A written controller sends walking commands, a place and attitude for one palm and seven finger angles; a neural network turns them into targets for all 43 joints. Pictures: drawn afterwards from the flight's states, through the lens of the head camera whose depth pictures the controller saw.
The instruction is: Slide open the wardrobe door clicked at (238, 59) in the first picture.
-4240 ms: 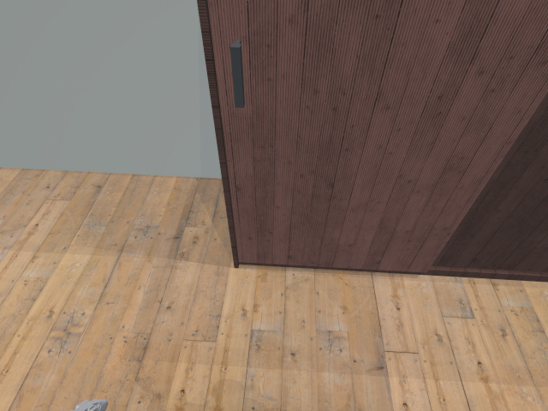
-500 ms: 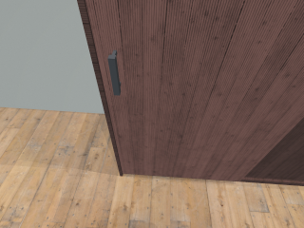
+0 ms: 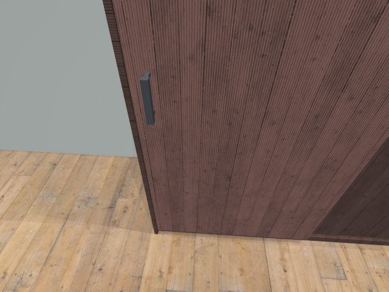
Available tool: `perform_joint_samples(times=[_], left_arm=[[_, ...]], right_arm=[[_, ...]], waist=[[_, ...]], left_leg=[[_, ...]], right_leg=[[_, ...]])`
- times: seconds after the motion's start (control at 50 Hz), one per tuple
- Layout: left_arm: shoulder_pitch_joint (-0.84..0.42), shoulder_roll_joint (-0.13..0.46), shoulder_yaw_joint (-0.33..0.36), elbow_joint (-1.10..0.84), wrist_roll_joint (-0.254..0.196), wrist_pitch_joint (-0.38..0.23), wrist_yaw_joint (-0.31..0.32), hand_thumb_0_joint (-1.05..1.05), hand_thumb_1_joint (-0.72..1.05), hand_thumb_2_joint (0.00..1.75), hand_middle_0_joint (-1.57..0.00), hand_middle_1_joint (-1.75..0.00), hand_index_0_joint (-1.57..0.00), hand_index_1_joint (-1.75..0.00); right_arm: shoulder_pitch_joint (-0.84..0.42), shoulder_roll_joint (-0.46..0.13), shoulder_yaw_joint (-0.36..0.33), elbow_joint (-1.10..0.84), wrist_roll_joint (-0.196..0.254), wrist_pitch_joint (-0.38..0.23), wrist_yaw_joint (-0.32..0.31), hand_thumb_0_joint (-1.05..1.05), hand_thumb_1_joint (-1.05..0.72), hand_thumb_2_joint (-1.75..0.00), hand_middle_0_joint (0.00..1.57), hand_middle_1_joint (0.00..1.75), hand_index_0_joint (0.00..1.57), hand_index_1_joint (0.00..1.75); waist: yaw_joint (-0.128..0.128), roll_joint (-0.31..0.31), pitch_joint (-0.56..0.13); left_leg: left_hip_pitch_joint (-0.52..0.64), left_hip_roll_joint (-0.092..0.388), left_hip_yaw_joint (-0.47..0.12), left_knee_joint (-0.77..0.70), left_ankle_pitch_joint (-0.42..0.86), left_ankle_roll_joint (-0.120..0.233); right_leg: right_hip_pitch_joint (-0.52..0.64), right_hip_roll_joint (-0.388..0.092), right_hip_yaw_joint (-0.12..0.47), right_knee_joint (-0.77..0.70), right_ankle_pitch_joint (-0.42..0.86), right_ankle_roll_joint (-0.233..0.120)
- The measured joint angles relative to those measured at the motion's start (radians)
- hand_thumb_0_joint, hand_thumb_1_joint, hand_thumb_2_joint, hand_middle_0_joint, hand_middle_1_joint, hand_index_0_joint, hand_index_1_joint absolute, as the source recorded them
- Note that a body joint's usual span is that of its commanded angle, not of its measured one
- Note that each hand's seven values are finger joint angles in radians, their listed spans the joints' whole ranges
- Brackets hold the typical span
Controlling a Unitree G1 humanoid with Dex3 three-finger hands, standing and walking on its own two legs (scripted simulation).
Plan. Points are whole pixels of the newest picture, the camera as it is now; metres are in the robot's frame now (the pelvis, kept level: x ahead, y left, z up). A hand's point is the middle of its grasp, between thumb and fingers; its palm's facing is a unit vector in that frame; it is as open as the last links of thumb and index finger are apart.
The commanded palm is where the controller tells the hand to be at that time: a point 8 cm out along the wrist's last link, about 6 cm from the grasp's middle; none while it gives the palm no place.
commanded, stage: come to a stop and stand still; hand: left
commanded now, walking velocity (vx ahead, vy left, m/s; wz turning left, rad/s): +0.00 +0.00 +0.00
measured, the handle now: (149, 98) +0.57 +0.16 +0.12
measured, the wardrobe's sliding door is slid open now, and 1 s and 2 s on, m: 0.00 0.00 0.00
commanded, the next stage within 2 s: look again from close up in 0.16 s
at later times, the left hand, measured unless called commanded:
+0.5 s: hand out of the picture +0.03 +0.22 -0.16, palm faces -0.01 -0.96 -0.28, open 7.4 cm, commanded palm none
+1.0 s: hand out of the picture +0.04 +0.23 -0.16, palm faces +0.00 -0.96 -0.28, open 7.4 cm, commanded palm none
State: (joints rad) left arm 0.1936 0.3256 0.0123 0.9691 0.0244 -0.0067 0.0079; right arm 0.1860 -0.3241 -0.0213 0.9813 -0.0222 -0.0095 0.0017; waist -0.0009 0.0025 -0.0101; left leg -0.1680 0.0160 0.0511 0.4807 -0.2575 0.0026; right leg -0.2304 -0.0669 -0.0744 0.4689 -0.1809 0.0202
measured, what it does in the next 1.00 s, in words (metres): stands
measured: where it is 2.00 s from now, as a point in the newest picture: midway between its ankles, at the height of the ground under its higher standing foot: outside the picture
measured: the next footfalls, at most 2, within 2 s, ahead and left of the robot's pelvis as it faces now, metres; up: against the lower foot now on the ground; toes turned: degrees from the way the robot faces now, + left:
none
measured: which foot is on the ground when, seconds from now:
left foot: down 0.00-1.00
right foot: down 0.00-1.00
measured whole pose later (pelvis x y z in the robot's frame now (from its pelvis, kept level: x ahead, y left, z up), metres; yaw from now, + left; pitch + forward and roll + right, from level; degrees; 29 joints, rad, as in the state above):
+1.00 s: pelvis +0.00 +0.01 +0.01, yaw +1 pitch -3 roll +0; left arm 0.22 0.27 0.00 1.08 0.02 -0.01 0.02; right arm 0.18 -0.27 -0.01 1.11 -0.01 -0.01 0.00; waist 0.01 -0.01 0.03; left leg -0.13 0.00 0.05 0.39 -0.21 0.01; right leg -0.19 -0.07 -0.08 0.37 -0.13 0.03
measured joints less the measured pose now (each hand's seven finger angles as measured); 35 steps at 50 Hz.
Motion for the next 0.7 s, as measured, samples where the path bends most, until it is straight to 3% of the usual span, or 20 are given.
perform_joint_samples(times=[0.34, 0.7], left_arm=[[0.037, -0.025, -0.020, 0.084, -0.004, 0.002, -0.002, 0.01, 0.90, 0.90, -0.20, -0.30, -0.20, -0.30], [0.038, -0.060, -0.019, 0.110, -0.001, 0.001, 0.008, 0.01, 0.90, 0.90, -0.20, -0.30, -0.20, -0.30]], right_arm=[[0.047, 0.026, 0.018, 0.102, 0.009, 0.003, 0.008, 0.00, -0.91, -0.90, 0.20, 0.30, 0.20, 0.30], [0.013, 0.066, 0.016, 0.125, 0.013, 0.000, 0.003, 0.00, -0.91, -0.90, 0.20, 0.30, 0.20, 0.30]], waist=[[-0.002, -0.011, 0.034], [0.006, -0.013, 0.046]], left_leg=[[0.004, -0.004, -0.009, -0.051, 0.037, 0.001], [0.020, -0.011, -0.006, -0.068, 0.041, 0.007]], right_leg=[[0.017, 0.000, -0.011, -0.068, 0.043, 0.002], [0.033, -0.007, -0.008, -0.086, 0.048, 0.011]])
